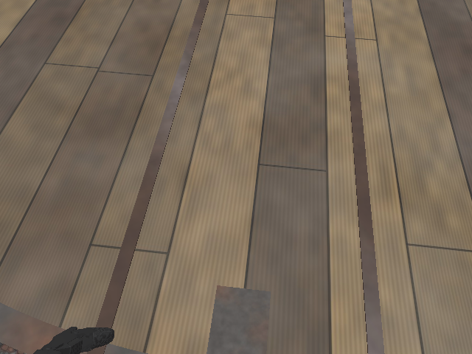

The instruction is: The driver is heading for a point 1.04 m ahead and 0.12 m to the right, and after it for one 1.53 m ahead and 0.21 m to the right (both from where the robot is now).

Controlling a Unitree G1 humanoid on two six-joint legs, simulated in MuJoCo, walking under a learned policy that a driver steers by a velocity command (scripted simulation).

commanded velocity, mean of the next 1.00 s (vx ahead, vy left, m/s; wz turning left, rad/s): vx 0.50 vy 0.00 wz -0.11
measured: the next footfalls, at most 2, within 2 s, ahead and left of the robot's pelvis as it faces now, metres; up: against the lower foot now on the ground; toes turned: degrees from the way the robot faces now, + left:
right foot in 0.02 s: +0.18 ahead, -0.11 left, +0.00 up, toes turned +0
left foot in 0.54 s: +0.47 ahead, +0.13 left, +0.00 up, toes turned +2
